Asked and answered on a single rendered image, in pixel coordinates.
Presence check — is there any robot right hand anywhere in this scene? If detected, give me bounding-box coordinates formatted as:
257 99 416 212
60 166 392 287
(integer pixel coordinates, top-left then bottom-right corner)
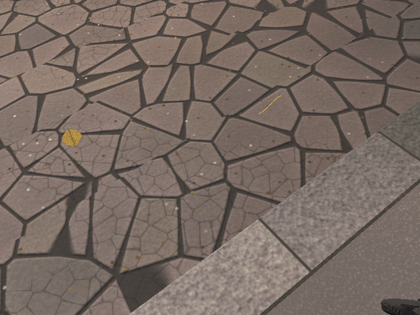
381 299 420 315

